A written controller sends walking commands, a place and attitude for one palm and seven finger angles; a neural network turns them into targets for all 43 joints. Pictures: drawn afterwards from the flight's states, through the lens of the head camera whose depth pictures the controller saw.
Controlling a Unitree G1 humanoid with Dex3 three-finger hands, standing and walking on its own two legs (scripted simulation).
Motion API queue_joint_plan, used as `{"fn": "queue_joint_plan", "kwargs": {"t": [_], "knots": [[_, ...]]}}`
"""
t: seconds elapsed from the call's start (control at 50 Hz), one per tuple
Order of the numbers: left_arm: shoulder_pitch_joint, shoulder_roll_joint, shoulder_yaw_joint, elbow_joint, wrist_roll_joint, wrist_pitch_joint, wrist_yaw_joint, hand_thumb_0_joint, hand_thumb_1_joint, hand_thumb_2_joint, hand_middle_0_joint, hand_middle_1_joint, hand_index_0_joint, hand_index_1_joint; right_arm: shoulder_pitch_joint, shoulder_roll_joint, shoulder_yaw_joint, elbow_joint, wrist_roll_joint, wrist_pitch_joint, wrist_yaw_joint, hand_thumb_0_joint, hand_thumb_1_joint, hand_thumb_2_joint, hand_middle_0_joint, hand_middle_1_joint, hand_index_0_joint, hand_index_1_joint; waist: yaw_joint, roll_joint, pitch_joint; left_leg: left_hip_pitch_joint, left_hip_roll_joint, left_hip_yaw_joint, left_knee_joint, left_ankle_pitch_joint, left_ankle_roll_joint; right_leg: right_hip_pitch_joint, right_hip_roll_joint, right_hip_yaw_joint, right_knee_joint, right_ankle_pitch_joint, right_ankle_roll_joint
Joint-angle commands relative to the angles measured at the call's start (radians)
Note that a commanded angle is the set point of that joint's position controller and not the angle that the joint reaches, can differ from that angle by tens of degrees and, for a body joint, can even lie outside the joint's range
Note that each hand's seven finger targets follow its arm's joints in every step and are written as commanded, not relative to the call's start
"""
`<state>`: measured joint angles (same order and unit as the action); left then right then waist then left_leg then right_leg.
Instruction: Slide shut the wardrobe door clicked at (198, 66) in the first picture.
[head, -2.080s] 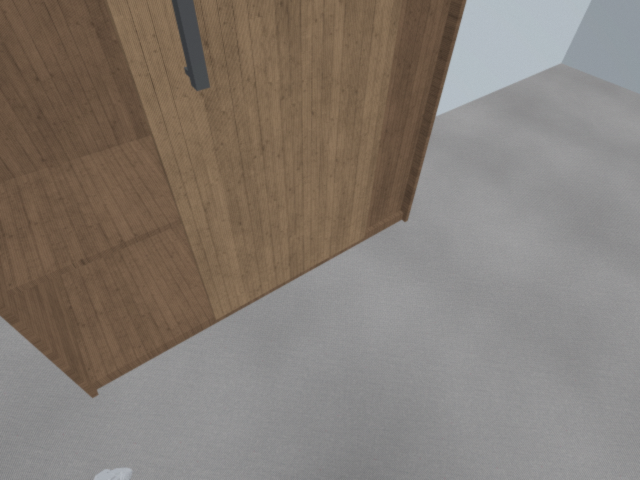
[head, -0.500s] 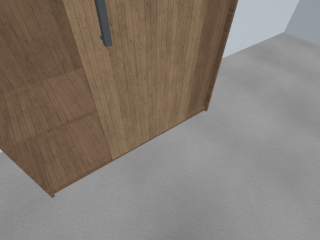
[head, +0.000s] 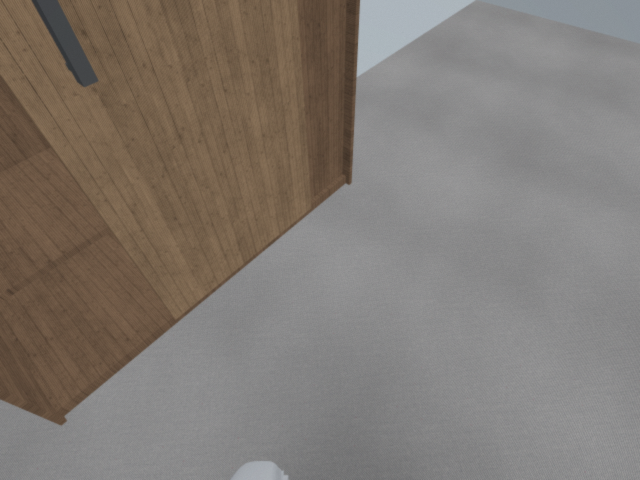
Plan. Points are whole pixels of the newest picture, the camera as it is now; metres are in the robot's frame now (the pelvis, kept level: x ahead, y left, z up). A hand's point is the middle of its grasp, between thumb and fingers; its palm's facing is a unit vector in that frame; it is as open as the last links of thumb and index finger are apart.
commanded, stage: walk to a spot facing it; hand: right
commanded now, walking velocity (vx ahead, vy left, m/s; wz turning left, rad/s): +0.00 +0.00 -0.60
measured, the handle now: (41, 3) +0.70 +0.48 +0.24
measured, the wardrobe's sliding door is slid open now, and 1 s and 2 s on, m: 0.41 0.41 0.41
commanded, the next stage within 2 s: turn to face it in 0.68 s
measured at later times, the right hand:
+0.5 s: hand out of the picture -0.01 -0.19 -0.17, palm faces +0.34 +0.90 -0.26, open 7.4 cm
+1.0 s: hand out of the picture +0.06 -0.23 -0.16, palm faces +0.47 +0.85 -0.25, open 7.4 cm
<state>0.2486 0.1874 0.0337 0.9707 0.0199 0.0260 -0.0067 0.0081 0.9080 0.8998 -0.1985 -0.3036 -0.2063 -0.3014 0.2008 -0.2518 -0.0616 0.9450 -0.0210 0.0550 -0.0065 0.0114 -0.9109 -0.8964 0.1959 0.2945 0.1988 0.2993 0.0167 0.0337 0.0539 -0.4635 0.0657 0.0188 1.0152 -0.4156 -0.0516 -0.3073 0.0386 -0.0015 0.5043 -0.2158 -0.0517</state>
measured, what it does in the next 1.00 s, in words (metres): steps on the spot, turning right: left foot, then right foot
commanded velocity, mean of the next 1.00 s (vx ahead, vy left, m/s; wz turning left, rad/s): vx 0.06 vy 0.00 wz -0.29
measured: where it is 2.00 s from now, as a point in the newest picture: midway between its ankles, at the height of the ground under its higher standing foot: outside the picture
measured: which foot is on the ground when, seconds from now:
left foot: up 0.00-0.20, down 0.22-0.56, up 0.58-0.98, down 1.00-1.00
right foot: down 0.00-0.22, up 0.24-0.54, down 0.56-1.00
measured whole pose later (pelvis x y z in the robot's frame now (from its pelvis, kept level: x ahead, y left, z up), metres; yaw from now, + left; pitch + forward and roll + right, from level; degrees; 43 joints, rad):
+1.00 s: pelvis +0.09 -0.02 -0.01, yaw -27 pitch -1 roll -1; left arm 0.30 0.18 0.03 1.02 0.02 -0.01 0.02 0.01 0.91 0.90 -0.20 -0.30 -0.21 -0.30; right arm 0.23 -0.21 -0.04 0.94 -0.03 -0.01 0.01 0.01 -0.91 -0.90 0.19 0.29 0.20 0.30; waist -0.01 0.00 0.04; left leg -0.34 0.03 0.05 0.56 -0.19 0.00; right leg -0.11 0.03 0.02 0.52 -0.39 -0.01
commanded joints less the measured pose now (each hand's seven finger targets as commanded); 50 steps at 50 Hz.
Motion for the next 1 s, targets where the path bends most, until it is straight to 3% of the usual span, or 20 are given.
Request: {"fn": "queue_joint_plan", "kwargs": {"t": [0.0, 0.14, 0.16, 0.18, 0.2, 0.22, 0.3, 0.44, 0.5, 0.52, 0.54, 0.56, 0.62, 0.68, 0.76, 0.86, 0.92, 0.94, 0.96, 0.98], "knots": [[0.025, 0.234, 0.07, -0.072, 0.001, -0.017, 0.021, 0.0, 0.9, 0.9, -0.2, -0.3, -0.2, -0.3, -0.036, -0.061, -0.018, -0.106, 0.007, -0.032, -0.011, 0.0, -0.9, -0.9, 0.2, 0.3, 0.2, 0.3, 0.024, -0.155, -0.096, -0.047, -0.011, -0.009, -0.104, -0.028, -0.011, 0.149, -0.256, 0.349, -0.197, 0.153, -0.137], [-0.041, 0.243, 0.089, -0.11, -0.002, 0.002, 0.011, 0.0, 0.9, 0.9, -0.2, -0.3, -0.2, -0.3, 0.08, -0.065, -0.022, -0.106, 0.017, -0.047, -0.023, 0.0, -0.9, -0.9, 0.2, 0.3, 0.2, 0.3, -0.027, -0.168, -0.132, 0.259, -0.062, 0.013, -0.509, 0.124, -0.002, 0.013, -0.171, 0.374, -0.083, 0.216, -0.075], [-0.044, 0.218, 0.087, -0.122, -0.008, 0.003, 0.006, 0.0, 0.9, 0.9, -0.2, -0.3, -0.2, -0.3, 0.106, -0.097, -0.031, -0.106, 0.013, -0.054, -0.028, 0.0, -0.9, -0.9, 0.2, 0.3, 0.2, 0.3, -0.042, -0.115, -0.126, 0.378, -0.013, -0.024, -0.631, 0.175, 0.011, -0.094, -0.124, 0.349, -0.03, 0.109, -0.032], [-0.033, 0.155, 0.077, -0.141, -0.015, 0.004, -0.001, 0.0, 0.9, 0.9, -0.2, -0.3, -0.2, -0.3, 0.124, -0.183, -0.05, -0.113, -0.003, -0.06, -0.036, 0.0, -0.9, -0.9, 0.2, 0.3, 0.2, 0.3, -0.054, 0.123, -0.115, 0.499, 0.224, -0.266, -0.763, 0.078, 0.086, -0.305, -0.011, 0.202, 0.176, -0.141, 0.038], [-0.037, 0.14, 0.08, -0.162, -0.001, 0.005, -0.001, 0.0, 0.9, 0.9, -0.2, -0.3, -0.2, -0.3, 0.085, -0.242, -0.051, -0.134, -0.005, -0.057, -0.036, 0.0, -0.9, -0.9, 0.2, 0.3, 0.2, 0.3, -0.05, 0.231, -0.075, 0.393, 0.428, -0.415, -0.795, 0.171, 0.19, -0.355, 0.054, 0.064, 0.423, -0.332, 0.088], [-0.073, 0.174, 0.087, -0.157, 0.009, 0.011, -0.005, 0.0, 0.9, 0.9, -0.2, -0.3, -0.2, -0.3, 0.061, -0.194, -0.048, -0.138, 0.0, -0.06, -0.039, 0.0, -0.9, -0.9, 0.2, 0.3, 0.2, 0.3, -0.042, 0.155, -0.062, 0.316, 0.388, -0.334, -0.759, 0.267, 0.213, -0.32, -0.007, 0.101, 0.561, -0.304, 0.079], [-0.064, 0.14, 0.077, -0.127, -0.001, 0.023, -0.026, 0.0, 0.9, 0.9, -0.2, -0.3, -0.2, -0.3, -0.025, -0.132, -0.026, -0.145, -0.008, -0.071, -0.034, 0.0, -0.9, -0.9, 0.2, 0.3, 0.2, 0.3, 0.008, 0.123, -0.009, 0.265, 0.263, -0.079, -0.68, 0.463, 0.19, -0.276, -0.054, 0.018, 0.656, -0.191, 0.11], [-0.183, 0.128, 0.05, -0.165, -0.009, 0.017, -0.031, 0.0, 0.9, 0.9, -0.2, -0.3, -0.2, -0.3, 0.094, -0.209, -0.045, -0.104, -0.012, -0.055, -0.026, 0.0, -0.9, -0.9, 0.2, 0.3, 0.2, 0.3, -0.068, 0.188, -0.035, 0.36, 0.279, 0.031, -0.578, 0.673, 0.169, -0.128, -0.039, -0.097, 0.277, -0.221, 0.096], [-0.092, 0.164, 0.054, -0.152, -0.003, 0.001, -0.025, 0.0, 0.9, 0.9, -0.2, -0.3, -0.2, -0.3, 0.092, -0.208, -0.051, -0.094, -0.003, -0.052, -0.019, 0.0, -0.9, -0.9, 0.2, 0.3, 0.2, 0.3, -0.018, 0.127, -0.11, 0.338, 0.255, 0.114, -0.409, 0.632, 0.094, 0.072, -0.022, -0.108, -0.002, -0.07, 0.068], [-0.004, 0.236, 0.069, -0.132, 0.004, -0.01, -0.023, 0.0, 0.9, 0.9, -0.2, -0.3, -0.2, -0.3, 0.096, -0.187, -0.047, -0.106, 0.005, -0.049, -0.012, 0.0, -0.9, -0.9, 0.2, 0.3, 0.2, 0.3, 0.031, -0.016, -0.181, 0.178, 0.218, 0.145, -0.2, 0.46, 0.046, 0.291, -0.109, 0.019, -0.103, 0.049, 0.022], [0.076, 0.369, 0.102, -0.125, 0.007, -0.017, -0.016, 0.0, 0.9, 0.9, -0.2, -0.3, -0.2, -0.3, 0.064, -0.111, -0.031, -0.158, 0.008, -0.051, 0.004, 0.0, -0.9, -0.9, 0.2, 0.3, 0.2, 0.3, 0.076, -0.363, -0.205, -0.15, 0.057, 0.172, 0.044, -0.224, -0.031, 0.443, -0.406, 0.427, -0.139, 0.303, -0.121], [0.143, 0.38, 0.102, -0.091, -0.003, -0.016, -0.009, 0.0, 0.9, 0.9, -0.2, -0.3, -0.2, -0.3, -0.023, -0.119, -0.022, -0.189, -0.005, -0.04, 0.0, 0.0, -0.9, -0.9, 0.2, 0.3, 0.2, 0.3, 0.109, -0.294, -0.207, -0.233, 0.055, 0.055, 0.133, -0.285, -0.02, 0.422, -0.454, 0.484, -0.167, 0.21, -0.193], [0.014, 0.273, 0.069, -0.122, 0.003, -0.031, 0.014, 0.0, 0.9, 0.9, -0.2, -0.3, -0.2, -0.3, -0.077, -0.112, -0.033, -0.154, -0.001, -0.051, 0.016, 0.0, -0.9, -0.9, 0.2, 0.3, 0.2, 0.3, 0.05, -0.194, -0.056, -0.221, 0.074, -0.01, 0.165, -0.061, -0.014, 0.21, -0.316, 0.379, -0.222, -0.079, -0.143], [-0.03, 0.243, 0.055, -0.129, 0.0, -0.047, 0.014, 0.0, 0.9, 0.9, -0.2, -0.3, -0.2, -0.3, 0.002, -0.099, -0.028, -0.109, -0.004, -0.048, 0.027, 0.0, -0.9, -0.9, 0.2, 0.3, 0.2, 0.3, 0.003, -0.179, -0.032, -0.139, 0.055, 0.01, 0.07, 0.046, -0.024, 0.143, -0.24, 0.275, -0.251, -0.038, -0.116], [0.019, 0.24, 0.057, -0.1, 0.001, -0.049, 0.015, 0.0, 0.9, 0.9, -0.2, -0.3, -0.2, -0.3, -0.034, -0.077, -0.018, -0.122, -0.002, -0.049, 0.026, 0.0, -0.9, -0.9, 0.2, 0.3, 0.2, 0.3, 0.016, -0.154, -0.012, -0.126, 0.031, 0.022, -0.077, 0.057, -0.032, 0.157, -0.243, 0.301, -0.259, 0.005, -0.141], [0.065, 0.174, 0.038, -0.04, 0.007, -0.049, 0.034, 0.0, 0.9, 0.9, -0.2, -0.3, -0.2, -0.3, -0.016, -0.012, 0.015, -0.088, -0.001, -0.057, 0.011, 0.0, -0.9, -0.9, 0.2, 0.3, 0.2, 0.3, 0.01, -0.161, -0.011, 0.017, -0.006, 0.054, -0.264, 0.071, -0.003, 0.183, -0.245, 0.2, -0.2, 0.302, -0.13], [0.045, 0.164, 0.032, -0.007, 0.001, -0.049, 0.04, 0.0, 0.9, 0.9, -0.2, -0.3, -0.2, -0.3, 0.12, -0.021, 0.013, -0.018, 0.001, -0.07, 0.004, 0.0, -0.9, -0.9, 0.2, 0.3, 0.2, 0.3, -0.053, -0.106, -0.039, 0.264, -0.03, 0.048, -0.515, 0.255, 0.021, 0.13, -0.219, 0.106, -0.076, 0.271, -0.057], [0.072, 0.138, 0.027, 0.008, -0.006, -0.051, 0.037, 0.0, 0.9, 0.9, -0.2, -0.3, -0.2, -0.3, 0.153, -0.056, 0.006, 0.0, -0.002, -0.079, 0.001, 0.0, -0.9, -0.9, 0.2, 0.3, 0.2, 0.3, -0.059, -0.025, -0.043, 0.369, -0.003, -0.001, -0.582, 0.323, 0.026, 0.078, -0.175, 0.069, -0.008, 0.166, -0.017], [0.102, 0.094, 0.018, 0.006, -0.011, -0.054, 0.034, 0.0, 0.9, 0.9, -0.2, -0.3, -0.2, -0.3, 0.188, -0.115, -0.007, 0.009, -0.008, -0.087, -0.006, 0.0, -0.9, -0.9, 0.2, 0.3, 0.2, 0.3, -0.063, 0.12, -0.065, 0.462, 0.151, -0.237, -0.621, 0.448, 0.091, -0.047, -0.102, 0.007, 0.148, -0.062, 0.03], [0.116, 0.075, 0.018, -0.008, -0.014, -0.046, 0.036, 0.0, 0.9, 0.9, -0.2, -0.3, -0.2, -0.3, 0.198, -0.171, -0.015, 0.011, -0.005, -0.086, -0.008, 0.0, -0.9, -0.9, 0.2, 0.3, 0.2, 0.3, -0.046, 0.215, -0.065, 0.455, 0.321, -0.431, -0.699, 0.552, 0.211, -0.126, -0.033, -0.05, 0.304, -0.361, 0.065]]}}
